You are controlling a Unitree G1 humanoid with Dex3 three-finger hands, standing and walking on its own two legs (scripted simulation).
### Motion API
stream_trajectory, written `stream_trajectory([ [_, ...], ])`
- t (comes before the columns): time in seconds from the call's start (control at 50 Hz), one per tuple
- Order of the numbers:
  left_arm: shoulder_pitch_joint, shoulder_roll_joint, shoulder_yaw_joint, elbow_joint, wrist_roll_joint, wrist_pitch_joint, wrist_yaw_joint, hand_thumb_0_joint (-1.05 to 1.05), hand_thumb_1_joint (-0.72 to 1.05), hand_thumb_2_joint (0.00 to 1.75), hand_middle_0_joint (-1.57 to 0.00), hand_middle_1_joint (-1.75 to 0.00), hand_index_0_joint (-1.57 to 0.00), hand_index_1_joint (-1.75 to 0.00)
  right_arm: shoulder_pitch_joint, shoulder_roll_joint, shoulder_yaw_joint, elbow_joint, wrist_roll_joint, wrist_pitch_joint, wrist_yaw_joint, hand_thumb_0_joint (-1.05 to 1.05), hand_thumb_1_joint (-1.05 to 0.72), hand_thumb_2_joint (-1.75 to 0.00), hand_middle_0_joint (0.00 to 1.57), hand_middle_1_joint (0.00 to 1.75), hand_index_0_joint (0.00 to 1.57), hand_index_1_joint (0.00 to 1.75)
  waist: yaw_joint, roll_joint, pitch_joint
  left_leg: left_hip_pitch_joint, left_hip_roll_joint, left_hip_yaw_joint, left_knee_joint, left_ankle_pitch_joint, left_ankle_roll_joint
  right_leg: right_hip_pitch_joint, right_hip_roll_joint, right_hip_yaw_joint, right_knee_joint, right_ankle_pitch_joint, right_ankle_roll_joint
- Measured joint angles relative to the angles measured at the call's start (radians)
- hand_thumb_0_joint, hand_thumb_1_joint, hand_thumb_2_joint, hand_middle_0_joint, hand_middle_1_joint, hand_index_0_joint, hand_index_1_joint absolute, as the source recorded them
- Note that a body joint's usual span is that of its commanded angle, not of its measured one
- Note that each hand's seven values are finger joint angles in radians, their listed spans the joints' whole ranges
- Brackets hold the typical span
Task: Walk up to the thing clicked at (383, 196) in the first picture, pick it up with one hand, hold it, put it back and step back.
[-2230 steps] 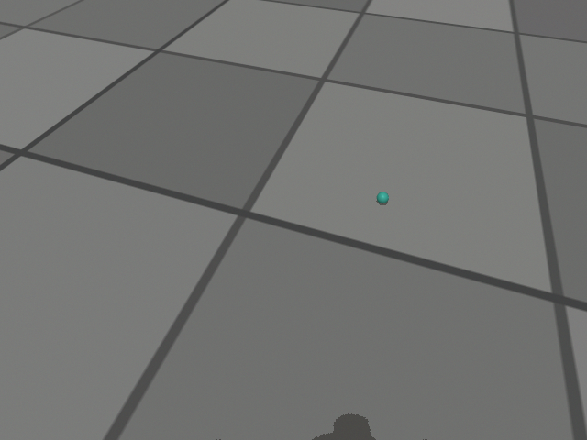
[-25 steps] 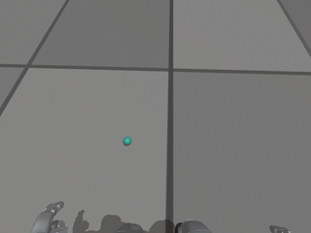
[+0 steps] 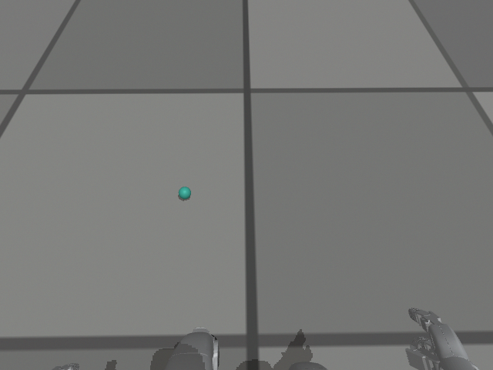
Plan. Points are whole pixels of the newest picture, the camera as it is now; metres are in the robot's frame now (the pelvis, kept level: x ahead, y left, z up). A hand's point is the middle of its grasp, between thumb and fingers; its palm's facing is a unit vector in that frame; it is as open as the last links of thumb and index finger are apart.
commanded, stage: step back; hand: left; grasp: from above
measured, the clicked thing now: (184, 192) +0.83 +0.32 -0.72
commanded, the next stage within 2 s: stand in 1.82 s
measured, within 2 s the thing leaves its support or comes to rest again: neither
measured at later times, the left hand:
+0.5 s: hand out of the picture -0.06 +0.24 -0.13, palm faces +0.11 -0.93 -0.35, open 7.4 cm
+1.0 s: hand out of the picture -0.26 +0.23 -0.13, palm faces +0.12 -0.90 -0.43, open 7.4 cm
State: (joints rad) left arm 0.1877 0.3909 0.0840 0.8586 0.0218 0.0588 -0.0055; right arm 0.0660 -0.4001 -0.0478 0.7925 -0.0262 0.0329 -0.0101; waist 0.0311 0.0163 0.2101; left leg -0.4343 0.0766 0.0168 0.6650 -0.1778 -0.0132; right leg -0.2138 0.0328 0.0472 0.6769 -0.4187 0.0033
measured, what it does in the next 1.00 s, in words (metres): walks backwards: left foot, then right foot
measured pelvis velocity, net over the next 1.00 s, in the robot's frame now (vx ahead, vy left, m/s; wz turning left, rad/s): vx -0.28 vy -0.06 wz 0.12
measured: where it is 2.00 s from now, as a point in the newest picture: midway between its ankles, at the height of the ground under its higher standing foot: outside the picture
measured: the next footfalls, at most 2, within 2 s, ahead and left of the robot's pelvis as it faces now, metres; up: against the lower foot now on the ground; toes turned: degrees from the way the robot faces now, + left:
left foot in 0.36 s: -0.12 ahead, +0.09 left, +0.00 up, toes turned +6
right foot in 0.70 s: -0.18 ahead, -0.17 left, +0.00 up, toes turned +6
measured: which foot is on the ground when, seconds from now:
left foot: down 0.00-0.02, up 0.04-0.34, down 0.36-0.74, up 0.76-0.96, down 0.98-1.00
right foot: down 0.00-0.38, up 0.40-0.68, down 0.70-1.00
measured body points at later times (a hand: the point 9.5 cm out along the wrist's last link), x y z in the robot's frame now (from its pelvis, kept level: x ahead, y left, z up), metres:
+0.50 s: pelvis -0.16 -0.03 +0.01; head -0.11 +0.00 +0.46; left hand -0.07 +0.29 -0.11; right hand -0.06 -0.33 -0.10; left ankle -0.16 +0.09 -0.71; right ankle -0.13 -0.15 -0.65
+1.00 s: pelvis -0.28 -0.06 +0.01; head -0.26 -0.07 +0.46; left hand -0.26 +0.27 -0.10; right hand -0.17 -0.36 -0.12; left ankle -0.29 +0.07 -0.72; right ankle -0.27 -0.19 -0.71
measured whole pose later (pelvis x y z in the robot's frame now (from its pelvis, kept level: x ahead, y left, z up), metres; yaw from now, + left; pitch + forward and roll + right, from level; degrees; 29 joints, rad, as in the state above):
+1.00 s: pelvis -0.28 -0.06 +0.01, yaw +7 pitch -3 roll +1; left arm 0.23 0.39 0.06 0.94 0.04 -0.01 -0.01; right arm 0.22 -0.39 -0.05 0.98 -0.03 0.02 0.02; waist 0.03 0.02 0.08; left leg -0.24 -0.03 -0.05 0.62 -0.35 0.00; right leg -0.25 -0.06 0.01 0.68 -0.39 0.02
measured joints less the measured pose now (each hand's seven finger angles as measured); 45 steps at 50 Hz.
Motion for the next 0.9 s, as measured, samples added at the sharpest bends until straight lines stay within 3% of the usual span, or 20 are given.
stream_trajectory([
  [0.02, 0.001, -0.018, -0.004, 0.004, 0.006, -0.003, -0.004, 0.01, 0.91, 0.90, -0.21, -0.30, -0.21, -0.30, -0.001, -0.013, -0.006, 0.009, 0.004, 0.009, -0.002, 0.00, -0.90, -0.90, 0.20, 0.30, 0.21, 0.30, -0.012, 0.038, 0.002, -0.015, 0.002, -0.038, 0.022, -0.027, 0.008, -0.001, 0.018, -0.022, 0.000, 0.012, -0.009],
  [0.04, 0.010, -0.028, -0.009, 0.001, 0.010, -0.003, -0.010, 0.01, 0.91, 0.90, -0.21, -0.30, -0.21, -0.30, 0.008, -0.016, -0.011, 0.018, 0.008, 0.018, -0.007, 0.00, -0.90, -0.90, 0.20, 0.30, 0.21, 0.30, -0.017, 0.049, -0.009, -0.037, -0.028, -0.077, 0.067, -0.120, 0.010, -0.013, 0.016, -0.032, 0.009, 0.018, -0.015],
  [0.08, 0.031, -0.033, -0.017, -0.007, 0.015, 0.000, -0.016, 0.01, 0.91, 0.90, -0.21, -0.30, -0.21, -0.30, 0.037, -0.007, -0.013, 0.040, 0.013, 0.030, -0.015, 0.00, -0.90, -0.90, 0.20, 0.30, 0.21, 0.30, 0.005, 0.021, -0.040, -0.076, -0.110, -0.101, 0.239, -0.271, 0.007, -0.042, -0.017, -0.009, 0.022, 0.031, -0.028],
  [0.14, 0.038, -0.041, -0.018, -0.007, 0.017, 0.007, -0.007, 0.01, 0.90, 0.90, -0.21, -0.30, -0.21, -0.30, 0.084, -0.010, -0.006, 0.062, 0.024, 0.025, -0.012, 0.01, -0.91, -0.90, 0.20, 0.30, 0.21, 0.30, 0.007, 0.001, -0.072, -0.083, -0.189, -0.137, 0.440, -0.277, 0.007, -0.056, -0.050, 0.001, -0.031, 0.087, -0.028],
  [0.18, 0.023, -0.043, -0.013, -0.018, 0.018, 0.009, -0.002, 0.01, 0.90, 0.90, -0.21, -0.30, -0.21, -0.30, 0.118, -0.014, -0.002, 0.069, 0.023, 0.018, -0.015, 0.01, -0.91, -0.90, 0.20, 0.30, 0.21, 0.30, -0.005, 0.005, -0.085, -0.064, -0.205, -0.151, 0.498, -0.270, 0.001, -0.077, -0.057, -0.016, -0.054, 0.117, -0.028],
  [0.24, -0.015, -0.037, -0.011, -0.056, 0.021, 0.000, 0.009, 0.01, 0.90, 0.90, -0.21, -0.30, -0.21, -0.30, 0.150, -0.014, 0.003, 0.085, 0.020, 0.014, -0.021, 0.01, -0.91, -0.90, 0.20, 0.30, 0.21, 0.30, -0.018, 0.012, -0.075, 0.014, -0.189, -0.143, 0.437, -0.298, -0.011, -0.113, -0.057, -0.048, -0.059, 0.148, -0.032],
  [0.32, -0.081, -0.020, -0.013, -0.107, 0.018, -0.007, 0.023, 0.01, 0.90, 0.90, -0.21, -0.30, -0.21, -0.30, 0.167, 0.005, 0.009, 0.098, 0.009, 0.011, -0.020, 0.01, -0.91, -0.90, 0.20, 0.30, 0.21, 0.30, -0.034, -0.003, -0.037, 0.131, -0.135, -0.076, 0.192, -0.333, -0.008, -0.168, -0.071, -0.100, -0.026, 0.173, -0.034],
  [0.36, -0.110, -0.009, -0.019, -0.121, 0.010, -0.002, 0.022, 0.01, 0.90, 0.90, -0.21, -0.30, -0.21, -0.30, 0.169, 0.015, 0.010, 0.097, 0.005, 0.003, -0.014, 0.01, -0.91, -0.90, 0.20, 0.30, 0.21, 0.30, -0.041, -0.020, -0.022, 0.197, -0.118, -0.047, 0.015, -0.240, 0.010, -0.204, -0.084, -0.120, 0.015, 0.176, -0.029],
  [0.4, -0.133, 0.009, -0.019, -0.116, 0.003, 0.009, 0.020, 0.01, 0.90, 0.90, -0.21, -0.30, -0.21, -0.30, 0.153, 0.044, 0.009, 0.106, -0.001, 0.000, -0.010, 0.01, -0.91, -0.90, 0.20, 0.30, 0.21, 0.30, -0.030, -0.085, 0.008, 0.208, -0.152, -0.018, -0.014, -0.191, 0.032, -0.227, -0.112, -0.085, 0.055, 0.179, -0.024],
  [0.46, -0.116, -0.007, -0.022, -0.083, -0.004, 0.029, 0.019, 0.01, 0.91, 0.90, -0.21, -0.30, -0.21, -0.30, 0.152, 0.044, 0.019, 0.097, -0.012, 0.003, 0.003, 0.01, -0.90, -0.90, 0.20, 0.30, 0.21, 0.30, -0.041, -0.066, -0.010, 0.174, -0.119, -0.032, 0.010, -0.177, 0.044, -0.269, -0.028, -0.027, 0.266, -0.068, -0.013],
  [0.52, -0.086, -0.011, -0.023, -0.055, -0.014, 0.037, 0.010, 0.01, 0.91, 0.90, -0.21, -0.30, -0.21, -0.30, 0.141, 0.042, 0.022, 0.090, -0.022, 0.004, -0.004, 0.01, -0.90, -0.90, 0.20, 0.30, 0.21, 0.30, -0.041, -0.047, -0.046, 0.151, -0.082, -0.044, -0.033, -0.125, 0.040, -0.276, 0.049, 0.042, 0.491, -0.104, -0.012],
  [0.56, -0.064, -0.006, -0.020, -0.047, -0.016, 0.033, 0.007, 0.01, 0.90, 0.90, -0.21, -0.30, -0.21, -0.30, 0.126, 0.039, 0.022, 0.077, -0.019, 0.001, -0.005, 0.01, -0.90, -0.90, 0.20, 0.30, 0.21, 0.30, -0.029, -0.047, -0.064, 0.126, -0.067, -0.038, -0.057, -0.092, 0.034, -0.246, 0.063, 0.068, 0.538, -0.095, -0.007],
  [0.6, -0.046, -0.003, -0.019, -0.038, -0.013, 0.022, 0.008, 0.01, 0.90, 0.90, -0.21, -0.30, -0.21, -0.30, 0.101, 0.030, 0.017, 0.061, -0.015, -0.003, -0.006, 0.01, -0.90, -0.90, 0.20, 0.30, 0.21, 0.30, -0.016, -0.043, -0.065, 0.099, -0.054, -0.032, -0.064, -0.066, 0.030, -0.181, 0.044, 0.063, 0.459, -0.098, 0.005],
  [0.66, -0.013, 0.004, -0.023, -0.014, -0.008, -0.006, 0.008, 0.01, 0.91, 0.90, -0.21, -0.30, -0.21, -0.30, 0.056, 0.016, 0.011, 0.037, -0.014, -0.007, -0.001, 0.01, -0.90, -0.90, 0.20, 0.30, 0.21, 0.30, 0.003, -0.040, -0.062, 0.055, -0.036, -0.006, -0.042, -0.048, 0.022, -0.059, -0.013, 0.028, 0.186, -0.099, 0.013],
  [0.7, 0.007, 0.005, -0.023, 0.017, -0.005, -0.029, 0.010, 0.01, 0.91, 0.90, -0.21, -0.30, -0.21, -0.30, 0.027, 0.004, 0.009, 0.028, -0.012, -0.003, 0.006, 0.00, -0.90, -0.90, 0.20, 0.30, 0.21, 0.30, 0.008, -0.026, -0.060, 0.019, -0.017, 0.005, 0.006, -0.052, 0.009, 0.030, -0.026, 0.006, -0.040, -0.023, 0.006],
  [0.74, 0.013, -0.028, -0.027, 0.058, 0.006, -0.044, 0.012, 0.01, 0.91, 0.90, -0.21, -0.30, -0.21, -0.30, 0.012, -0.016, 0.000, 0.041, -0.007, 0.009, 0.006, 0.00, -0.90, -0.90, 0.20, 0.30, 0.21, 0.30, -0.010, 0.053, -0.043, 0.000, 0.011, -0.055, 0.064, -0.099, 0.027, 0.053, 0.023, -0.030, -0.065, 0.017, -0.003],
  [0.76, 0.031, -0.035, -0.032, 0.066, 0.011, -0.048, 0.009, 0.01, 0.91, 0.90, -0.21, -0.30, -0.21, -0.30, 0.022, -0.014, -0.002, 0.049, -0.006, 0.016, 0.003, 0.00, -0.90, -0.90, 0.20, 0.30, 0.21, 0.30, -0.005, 0.059, -0.060, -0.008, -0.011, -0.084, 0.090, -0.171, 0.027, 0.042, 0.023, -0.030, -0.052, 0.019, -0.007],
  [0.82, 0.079, -0.035, -0.036, 0.090, 0.018, -0.050, 0.006, 0.01, 0.90, 0.90, -0.21, -0.30, -0.21, -0.30, 0.060, 0.000, -0.001, 0.087, 0.002, 0.027, 0.011, 0.00, -0.91, -0.90, 0.20, 0.30, 0.21, 0.30, 0.027, 0.027, -0.116, -0.002, -0.085, -0.114, 0.204, -0.261, 0.020, 0.013, -0.011, 0.011, -0.031, 0.024, -0.016],
  [0.9, 0.080, -0.035, -0.033, 0.104, 0.019, -0.060, 0.008, 0.01, 0.90, 0.90, -0.21, -0.30, -0.21, -0.30, 0.114, -0.009, -0.001, 0.128, 0.008, 0.015, 0.018, 0.01, -0.91, -0.90, 0.20, 0.30, 0.21, 0.30, 0.008, 0.033, -0.149, 0.058, -0.105, -0.130, 0.210, -0.254, 0.012, -0.002, -0.041, -0.013, -0.041, 0.041, -0.004],
])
